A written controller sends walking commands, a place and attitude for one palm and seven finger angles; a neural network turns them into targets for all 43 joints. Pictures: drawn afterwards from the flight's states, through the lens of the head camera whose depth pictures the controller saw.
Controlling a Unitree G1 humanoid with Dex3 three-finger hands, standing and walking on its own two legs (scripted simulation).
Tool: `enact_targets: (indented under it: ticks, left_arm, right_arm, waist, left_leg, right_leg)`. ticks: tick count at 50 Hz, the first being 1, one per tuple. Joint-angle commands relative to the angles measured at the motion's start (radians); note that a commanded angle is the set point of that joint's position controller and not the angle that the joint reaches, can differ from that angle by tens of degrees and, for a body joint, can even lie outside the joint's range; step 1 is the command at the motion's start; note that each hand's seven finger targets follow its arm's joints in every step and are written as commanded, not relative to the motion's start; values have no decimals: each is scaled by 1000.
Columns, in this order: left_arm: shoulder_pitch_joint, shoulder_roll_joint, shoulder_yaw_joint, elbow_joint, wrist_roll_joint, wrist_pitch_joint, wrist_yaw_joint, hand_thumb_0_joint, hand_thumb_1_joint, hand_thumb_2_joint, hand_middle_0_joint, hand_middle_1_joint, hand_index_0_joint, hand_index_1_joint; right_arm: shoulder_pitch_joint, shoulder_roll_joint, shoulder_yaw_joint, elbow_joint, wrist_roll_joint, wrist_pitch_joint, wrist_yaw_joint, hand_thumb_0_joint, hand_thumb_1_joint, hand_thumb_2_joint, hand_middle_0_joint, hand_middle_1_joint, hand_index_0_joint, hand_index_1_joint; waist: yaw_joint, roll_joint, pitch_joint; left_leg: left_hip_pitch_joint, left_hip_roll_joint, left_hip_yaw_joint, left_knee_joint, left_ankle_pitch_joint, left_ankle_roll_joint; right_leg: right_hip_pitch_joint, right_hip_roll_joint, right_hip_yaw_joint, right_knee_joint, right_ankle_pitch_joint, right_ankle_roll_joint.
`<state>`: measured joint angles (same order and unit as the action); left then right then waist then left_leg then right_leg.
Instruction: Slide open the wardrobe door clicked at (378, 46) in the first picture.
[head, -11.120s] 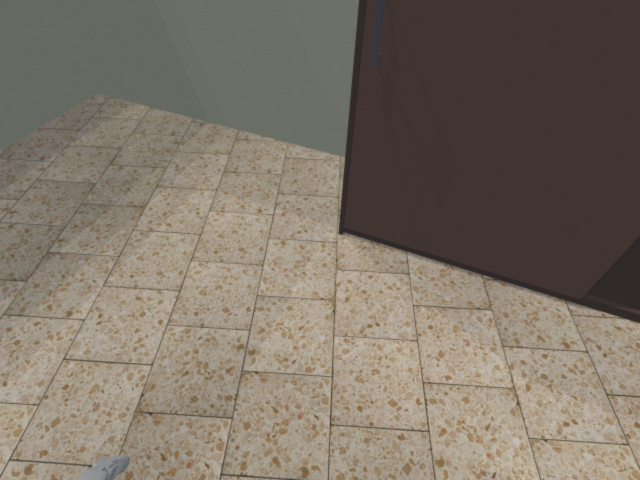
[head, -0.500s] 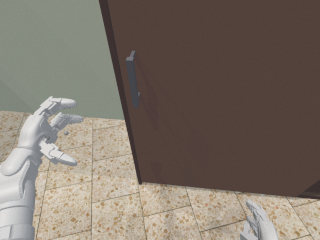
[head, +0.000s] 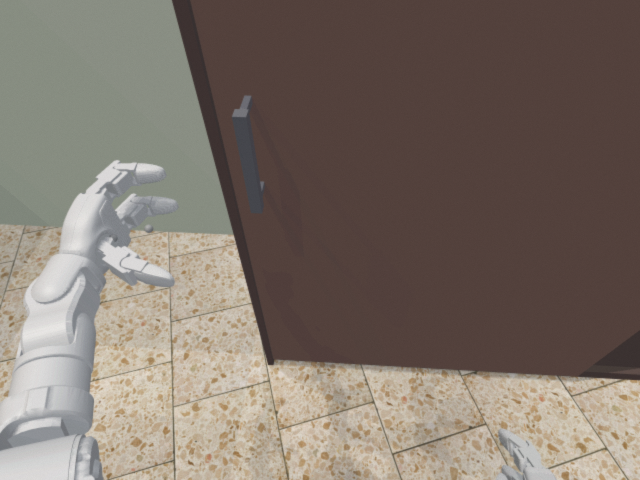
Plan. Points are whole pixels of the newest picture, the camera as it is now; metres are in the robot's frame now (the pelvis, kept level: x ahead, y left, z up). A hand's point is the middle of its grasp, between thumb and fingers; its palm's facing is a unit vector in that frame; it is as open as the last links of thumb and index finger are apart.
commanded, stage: move the hooked fingers beside the handle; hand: left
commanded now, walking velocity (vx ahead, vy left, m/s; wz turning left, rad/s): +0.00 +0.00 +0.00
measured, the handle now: (252, 158) +0.54 +0.13 +0.11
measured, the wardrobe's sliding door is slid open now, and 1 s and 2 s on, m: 0.00 0.00 0.00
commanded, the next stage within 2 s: feel for the door with the fingertips in 1.60 s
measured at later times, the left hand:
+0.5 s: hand (179, 194) +0.44 +0.21 +0.12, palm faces -0.02 -1.00 -0.01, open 14.0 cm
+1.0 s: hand (195, 173) +0.49 +0.21 +0.11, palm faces -0.02 -1.00 -0.01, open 13.8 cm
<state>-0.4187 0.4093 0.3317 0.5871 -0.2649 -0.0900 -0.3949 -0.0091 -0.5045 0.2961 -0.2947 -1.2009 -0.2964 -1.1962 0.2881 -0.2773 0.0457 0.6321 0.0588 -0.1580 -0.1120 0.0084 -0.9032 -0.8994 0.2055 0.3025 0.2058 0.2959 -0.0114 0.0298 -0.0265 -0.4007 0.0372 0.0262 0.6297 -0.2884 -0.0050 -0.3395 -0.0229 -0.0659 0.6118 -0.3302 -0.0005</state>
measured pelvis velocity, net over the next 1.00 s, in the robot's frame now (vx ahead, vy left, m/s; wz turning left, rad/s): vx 0.01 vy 0.01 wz -0.03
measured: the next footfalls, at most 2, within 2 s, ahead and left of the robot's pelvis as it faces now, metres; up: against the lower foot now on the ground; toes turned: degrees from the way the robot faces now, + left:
none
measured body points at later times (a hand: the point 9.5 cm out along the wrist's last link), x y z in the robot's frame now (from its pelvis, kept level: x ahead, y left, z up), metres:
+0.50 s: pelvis +0.00 +0.00 -0.01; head +0.05 +0.00 +0.44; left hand +0.43 +0.27 +0.12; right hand +0.08 -0.27 -0.12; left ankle +0.02 +0.12 -0.73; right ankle -0.01 -0.12 -0.73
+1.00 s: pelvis +0.01 +0.01 -0.01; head +0.09 +0.02 +0.43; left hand +0.49 +0.26 +0.11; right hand +0.01 -0.26 -0.13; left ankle +0.02 +0.12 -0.73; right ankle -0.01 -0.12 -0.73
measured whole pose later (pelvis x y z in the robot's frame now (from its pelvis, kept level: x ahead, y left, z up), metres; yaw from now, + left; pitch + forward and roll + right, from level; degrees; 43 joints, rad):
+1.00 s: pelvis +0.01 +0.01 -0.01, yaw -2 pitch +13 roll -2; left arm -0.85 0.52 0.38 1.10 -0.14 -0.26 -0.31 -0.01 -0.50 0.30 -0.33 -1.23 -0.33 -1.22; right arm 0.42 -0.27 0.02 0.66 0.02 -0.01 -0.05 0.00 -0.90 -0.90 0.21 0.30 0.21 0.30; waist -0.12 0.02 -0.07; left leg -0.64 0.06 0.04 0.76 -0.35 0.01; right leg -0.57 -0.01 -0.04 0.71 -0.36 0.01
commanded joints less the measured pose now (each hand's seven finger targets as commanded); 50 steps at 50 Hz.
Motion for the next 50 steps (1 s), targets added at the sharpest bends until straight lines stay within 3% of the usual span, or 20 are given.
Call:
enact_targets:
  ticks: [1,3,4,7,11,17,19,23,25,27,29,31,33,35,38,39,42,47,49,50]
  left_arm:
    - [-368,222,56,-169,-9,-58,15,0,-500,300,-300,-1200,-300,-1200]
    - [-436,224,48,-165,2,-68,33,0,-500,300,-300,-1200,-300,-1200]
    - [-441,235,59,-152,2,-77,44,0,-500,300,-300,-1200,-300,-1200]
    - [-457,262,91,-164,15,-104,66,0,-500,300,-300,-1200,-300,-1200]
    - [-512,263,75,-100,30,-121,70,0,-500,300,-300,-1200,-300,-1200]
    - [-656,280,48,79,43,-120,48,0,-500,300,-300,-1200,-300,-1200]
    - [-710,308,58,116,48,-137,45,0,-500,300,-300,-1200,-300,-1200]
    - [-809,325,59,156,56,-185,42,0,-500,300,-300,-1200,-300,-1200]
    - [-821,340,69,181,59,-203,43,0,-500,300,-300,-1200,-300,-1200]
    - [-808,350,82,233,64,-206,41,0,-500,300,-300,-1200,-300,-1200]
    - [-812,374,91,297,72,-202,41,0,-500,300,-300,-1200,-300,-1200]
    - [-837,370,76,330,85,-191,43,0,-500,300,-300,-1200,-300,-1200]
    - [-863,360,66,314,94,-198,47,0,-500,300,-300,-1200,-300,-1200]
    - [-870,400,103,296,96,-217,58,0,-500,300,-300,-1200,-300,-1200]
    - [-938,367,76,290,96,-234,64,0,-500,300,-300,-1200,-300,-1200]
    - [-955,381,89,291,94,-243,71,0,-500,300,-300,-1200,-300,-1200]
    - [-925,365,83,329,113,-237,81,0,-500,300,-300,-1200,-300,-1200]
    - [-860,346,84,308,115,-225,86,0,-500,300,-300,-1200,-300,-1200]
    - [-873,302,53,291,101,-225,83,0,-500,300,-300,-1200,-300,-1200]
    - [-877,314,61,283,100,-226,83,0,-500,300,-300,-1200,-300,-1200]
  right_arm:
    - [-29,-138,-54,-138,-2,-34,1,0,-900,-900,200,300,200,300]
    - [-22,-138,-54,-134,-4,-27,4,0,-900,-900,200,300,200,300]
    - [-13,-141,-55,-129,-8,-24,5,0,-900,-900,200,300,200,300]
    - [-2,-139,-59,-133,-12,-14,12,0,-900,-900,200,300,200,300]
    - [11,-139,-57,-117,-12,2,15,0,-900,-900,200,300,200,300]
    - [44,-152,-57,-90,-9,26,10,0,-900,-900,200,300,200,300]
    - [66,-158,-60,-80,-12,34,10,0,-900,-900,200,300,200,300]
    - [92,-158,-63,-69,-18,40,14,0,-900,-900,200,300,200,300]
    - [110,-161,-66,-61,-19,46,18,0,-900,-900,200,300,200,300]
    - [120,-163,-67,-58,-21,55,22,0,-900,-900,200,300,200,300]
    - [138,-171,-68,-49,-23,66,22,0,-900,-900,200,300,200,300]
    - [146,-172,-69,-51,-21,75,25,0,-900,-900,200,300,200,300]
    - [162,-172,-73,-55,-26,80,30,0,-900,-900,200,300,200,300]
    - [180,-175,-78,-53,-30,89,32,0,-900,-900,200,300,200,300]
    - [194,-172,-80,-45,-31,97,37,0,-900,-900,200,300,200,300]
    - [206,-174,-81,-38,-34,100,36,0,-900,-900,200,300,200,300]
    - [213,-174,-83,-37,-37,108,41,0,-900,-900,200,300,200,300]
    - [226,-172,-90,-50,-40,122,52,0,-900,-900,200,300,200,300]
    - [223,-167,-86,-54,-39,127,52,0,-900,-900,200,300,200,300]
    - [218,-170,-88,-53,-39,128,54,0,-900,-900,200,300,200,300]
  waist:
    - [-4,18,-274]
    - [-14,23,-269]
    - [-18,-27,-271]
    - [-6,14,-337]
    - [-23,33,-309]
    - [-61,6,-262]
    - [-68,-14,-293]
    - [-75,34,-367]
    - [-83,20,-402]
    - [-78,39,-389]
    - [-86,-14,-366]
    - [-95,16,-336]
    - [-94,62,-377]
    - [-92,40,-433]
    - [-115,72,-440]
    - [-120,33,-436]
    - [-111,88,-433]
    - [-98,67,-473]
    - [-112,57,-443]
    - [-108,60,-446]
  left_leg:
    - [174,-36,-31,-61,210,33]
    - [171,-34,-37,-61,203,31]
    - [161,-32,-36,-53,208,37]
    - [183,-36,-31,-47,243,35]
    - [153,-35,-23,-39,222,36]
    - [95,-33,-25,-25,147,40]
    - [85,-33,-26,-10,153,43]
    - [105,-34,-34,10,176,40]
    - [103,-31,-34,23,198,42]
    - [92,-31,-32,28,199,40]
    - [43,-30,-31,32,179,45]
    - [24,-28,-29,31,163,45]
    - [57,-27,-33,38,198,41]
    - [76,-22,-38,54,251,42]
    - [102,-18,-39,62,263,38]
    - [95,-16,-46,67,274,42]
    - [102,-13,-50,64,265,33]
    - [118,-9,-47,74,322,33]
    - [116,-9,-46,75,327,37]
    - [115,-8,-44,74,309,36]
  right_leg:
    - [5,33,20,-59,298,-18]
    - [-12,34,17,-55,281,-20]
    - [-3,35,20,-56,289,-16]
    - [21,35,26,-40,330,-18]
    - [5,35,33,-39,323,-17]
    - [-58,33,38,-45,259,-13]
    - [-52,33,41,-37,260,-12]
    - [-64,37,44,-14,280,-14]
    - [-58,39,46,-5,304,-11]
    - [-72,41,44,0,307,-13]
    - [-73,42,44,3,293,-9]
    - [-108,42,43,4,279,-8]
    - [-123,46,39,13,291,-12]
    - [-110,51,37,26,330,-11]
    - [-144,58,34,29,325,-9]
    - [-140,60,29,33,328,-10]
    - [-184,60,23,37,293,-12]
    - [-166,65,17,47,331,-13]
    - [-173,67,11,44,332,-14]
    - [-174,69,16,40,326,-11]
